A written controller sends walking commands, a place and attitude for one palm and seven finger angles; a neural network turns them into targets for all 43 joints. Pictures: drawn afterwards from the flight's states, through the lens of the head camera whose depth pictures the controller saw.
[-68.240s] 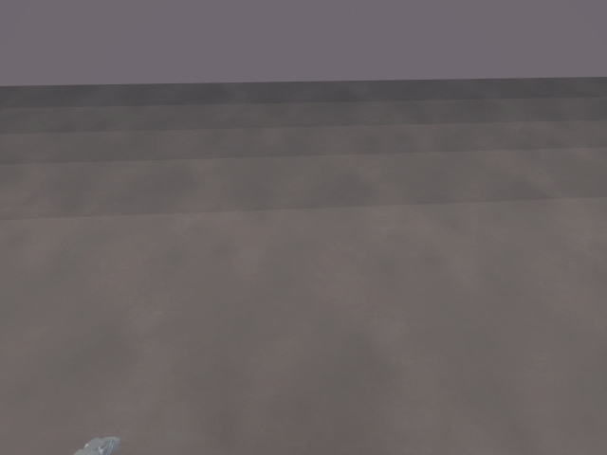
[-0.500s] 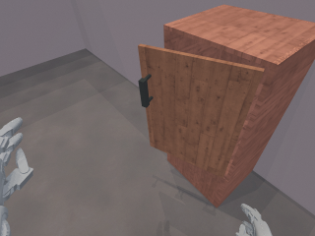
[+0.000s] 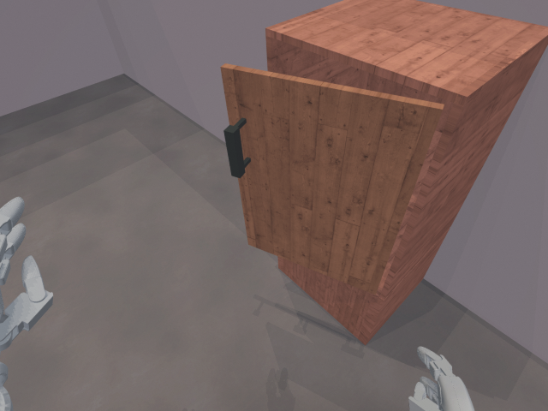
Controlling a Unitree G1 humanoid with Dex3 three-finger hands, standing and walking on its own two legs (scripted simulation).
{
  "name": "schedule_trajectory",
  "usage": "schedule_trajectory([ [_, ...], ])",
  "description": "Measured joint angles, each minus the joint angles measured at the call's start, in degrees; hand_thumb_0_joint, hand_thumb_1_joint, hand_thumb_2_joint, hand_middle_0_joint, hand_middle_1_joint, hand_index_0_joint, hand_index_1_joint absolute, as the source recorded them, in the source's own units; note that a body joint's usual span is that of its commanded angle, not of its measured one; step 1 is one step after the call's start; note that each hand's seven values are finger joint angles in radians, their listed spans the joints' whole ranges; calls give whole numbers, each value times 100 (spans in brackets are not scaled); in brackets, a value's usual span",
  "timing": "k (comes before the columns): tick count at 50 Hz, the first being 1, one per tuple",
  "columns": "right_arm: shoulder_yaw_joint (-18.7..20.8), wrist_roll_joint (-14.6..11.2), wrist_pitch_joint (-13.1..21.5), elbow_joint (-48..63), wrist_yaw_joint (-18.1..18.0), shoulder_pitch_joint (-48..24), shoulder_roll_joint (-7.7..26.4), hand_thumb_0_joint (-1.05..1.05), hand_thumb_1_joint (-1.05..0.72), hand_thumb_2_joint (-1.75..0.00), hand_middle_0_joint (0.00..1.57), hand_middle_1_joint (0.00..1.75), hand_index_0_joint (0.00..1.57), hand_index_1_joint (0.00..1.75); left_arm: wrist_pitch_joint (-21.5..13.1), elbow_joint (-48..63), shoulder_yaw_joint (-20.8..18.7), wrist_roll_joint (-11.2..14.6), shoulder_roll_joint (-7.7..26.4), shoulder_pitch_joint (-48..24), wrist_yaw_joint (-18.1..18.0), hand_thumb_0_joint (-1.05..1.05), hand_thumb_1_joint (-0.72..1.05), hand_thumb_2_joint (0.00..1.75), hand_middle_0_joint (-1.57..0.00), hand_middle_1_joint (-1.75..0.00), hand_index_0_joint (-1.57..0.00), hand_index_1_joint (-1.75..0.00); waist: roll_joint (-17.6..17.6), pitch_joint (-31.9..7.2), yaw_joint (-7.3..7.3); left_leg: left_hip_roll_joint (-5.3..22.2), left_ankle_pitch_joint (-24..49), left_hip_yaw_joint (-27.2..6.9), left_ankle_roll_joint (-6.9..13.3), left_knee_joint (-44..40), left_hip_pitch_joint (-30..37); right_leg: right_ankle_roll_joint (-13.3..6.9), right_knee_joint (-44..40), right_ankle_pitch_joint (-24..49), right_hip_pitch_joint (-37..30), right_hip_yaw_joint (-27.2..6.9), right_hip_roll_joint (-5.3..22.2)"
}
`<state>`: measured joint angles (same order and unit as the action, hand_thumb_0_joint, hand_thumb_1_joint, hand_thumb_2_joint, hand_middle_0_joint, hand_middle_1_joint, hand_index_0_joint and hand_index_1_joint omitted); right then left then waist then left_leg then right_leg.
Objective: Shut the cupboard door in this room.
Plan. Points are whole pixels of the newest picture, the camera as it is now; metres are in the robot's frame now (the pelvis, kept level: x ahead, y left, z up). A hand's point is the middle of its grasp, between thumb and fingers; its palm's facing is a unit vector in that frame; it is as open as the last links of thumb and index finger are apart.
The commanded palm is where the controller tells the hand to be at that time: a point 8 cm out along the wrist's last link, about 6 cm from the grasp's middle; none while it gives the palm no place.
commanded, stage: step back with the hand held close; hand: left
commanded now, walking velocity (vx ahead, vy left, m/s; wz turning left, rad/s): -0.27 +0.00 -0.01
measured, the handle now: (240, 147) +0.65 +0.14 +0.03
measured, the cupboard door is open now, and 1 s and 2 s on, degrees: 20 20 20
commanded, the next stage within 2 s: stop stepping back and stand still in 1.08 s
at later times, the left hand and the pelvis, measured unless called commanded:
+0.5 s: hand out of the picture +0.13 +0.29 +0.16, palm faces +0.46 -0.75 -0.46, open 7.4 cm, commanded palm +0.08 +0.31 +0.18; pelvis -0.07 +0.02 -0.02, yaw +0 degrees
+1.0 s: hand out of the picture +0.02 +0.29 +0.16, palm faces +0.59 -0.64 -0.50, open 7.4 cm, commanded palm -0.05 +0.31 +0.18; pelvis -0.15 -0.01 -0.04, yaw +8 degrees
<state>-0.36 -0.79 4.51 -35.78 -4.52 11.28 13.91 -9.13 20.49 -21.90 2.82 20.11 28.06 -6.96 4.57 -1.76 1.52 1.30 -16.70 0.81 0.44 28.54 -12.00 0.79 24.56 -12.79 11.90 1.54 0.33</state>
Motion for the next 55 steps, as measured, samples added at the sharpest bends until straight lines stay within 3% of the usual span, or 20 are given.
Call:
schedule_trajectory([
  [8, 140, -26, -329, 219, -96, -67, 80, 1, -90, -90, 20, 30, 20, 30, 28, 361, -101, 31, 307, 265, -79, 1, 89, 90, -21, -30, -22, -30, -215, 97, -153, -165, 11, 159, 120, 182, -333, 136, 412, -64, 480, -165, 169],
  [15, 86, -14, -406, 410, -90, -58, -34, 1, -90, -90, 20, 30, 20, 30, -64, 628, -325, 30, 542, 318, -134, 1, 89, 90, -22, -30, -22, -30, -367, 78, -210, -188, 32, 235, 185, 460, -628, 185, 661, -2, 782, -245, 196],
  [33, -50, 23, -46, 238, -48, 341, -95, 1, -90, -90, 21, 30, 20, 30, -489, 599, -323, -196, 148, -42, -280, 1, 88, 90, -21, -30, -22, -30, -482, 127, -135, -95, -240, 77, 162, 1281, -1359, 64, 1157, 231, 1325, -63, 140],
  [40, 0, 15, -22, 235, -39, 346, -54, 1, -90, -90, 20, 30, 20, 30, -594, 700, -412, -205, 399, 52, -327, 1, 88, 90, -21, -30, -22, -30, -550, 181, -324, -107, -20, 74, 201, 1121, -1541, 55, 1016, 366, 1475, -166, 71],
  [46, 101, -28, 92, 324, -48, 476, -78, 1, -90, -90, 20, 30, 20, 30, -667, 716, -666, -334, 708, 17, -260, 1, 88, 90, -22, -30, -22, -30, -543, 313, -554, 58, -47, 200, 268, 1560, -1850, 131, 1596, 196, 1600, -480, -153],
  [50, 159, -18, 146, 242, -19, 377, -44, 1, -90, -90, 20, 30, 20, 30, -671, 783, -819, -308, 560, 29, -230, 1, 88, 90, -22, -30, -22, -30, -550, 401, -357, 136, -680, 414, 270, 1955, -2065, 111, 2006, 106, 1824, -492, -62],
  [55, 210, 62, 43, -40, 119, 33, -4, 1, -90, -90, 20, 30, 20, 30, -552, 966, -537, -183, 104, -125, -297, 1, 88, 90, -21, -30, -22, -30, -608, 452, -63, -132, -1299, 363, 55, 2154, -2224, 88, 1797, 403, 1991, -592, 104],
])
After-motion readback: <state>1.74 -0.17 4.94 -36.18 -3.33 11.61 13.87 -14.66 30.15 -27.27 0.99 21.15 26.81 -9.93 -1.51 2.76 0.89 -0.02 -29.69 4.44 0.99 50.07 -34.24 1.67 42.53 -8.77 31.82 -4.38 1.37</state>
